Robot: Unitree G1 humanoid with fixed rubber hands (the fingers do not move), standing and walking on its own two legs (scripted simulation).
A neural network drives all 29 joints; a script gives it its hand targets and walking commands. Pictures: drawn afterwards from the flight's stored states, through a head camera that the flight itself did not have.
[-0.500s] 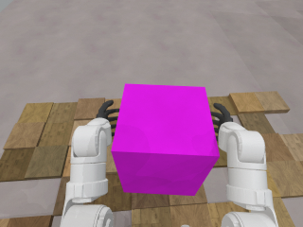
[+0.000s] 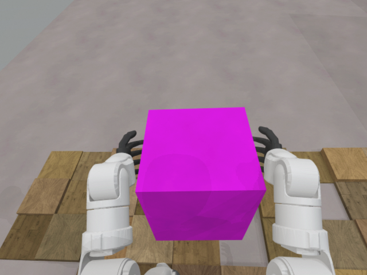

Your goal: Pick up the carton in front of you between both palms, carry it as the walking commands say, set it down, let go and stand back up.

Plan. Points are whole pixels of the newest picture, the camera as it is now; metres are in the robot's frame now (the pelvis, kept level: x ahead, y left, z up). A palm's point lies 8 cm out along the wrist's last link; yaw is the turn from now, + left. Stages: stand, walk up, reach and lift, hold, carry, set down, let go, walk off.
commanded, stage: carry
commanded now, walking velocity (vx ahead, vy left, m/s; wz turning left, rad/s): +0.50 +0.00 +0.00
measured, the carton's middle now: (197, 178) +0.34 +0.01 +0.02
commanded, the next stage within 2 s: none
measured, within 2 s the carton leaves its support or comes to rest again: neither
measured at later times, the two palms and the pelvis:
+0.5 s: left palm (150, 83) +0.58 +0.14 +0.12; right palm (261, 82) +0.57 -0.16 +0.12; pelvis +0.31 +0.00 +0.01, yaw -2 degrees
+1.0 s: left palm (185, 36) +0.96 +0.06 +0.07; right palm (261, 32) +0.97 -0.24 +0.07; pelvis +0.59 -0.08 -0.03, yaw -1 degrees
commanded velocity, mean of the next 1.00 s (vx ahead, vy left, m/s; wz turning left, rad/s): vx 0.50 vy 0.00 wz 0.00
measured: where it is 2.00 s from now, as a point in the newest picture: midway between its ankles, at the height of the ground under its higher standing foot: (219, 129)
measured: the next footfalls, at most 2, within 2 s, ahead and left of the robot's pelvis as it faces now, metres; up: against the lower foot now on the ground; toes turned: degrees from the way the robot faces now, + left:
left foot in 0.06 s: +0.23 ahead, +0.10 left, +0.01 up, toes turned +7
right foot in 0.62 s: +0.54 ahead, -0.13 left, -0.02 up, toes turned -8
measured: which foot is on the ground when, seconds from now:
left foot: up 0.00-0.04, down 0.06-0.62, up 0.64-1.00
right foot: down 0.00-0.10, up 0.12-0.60, down 0.62-1.00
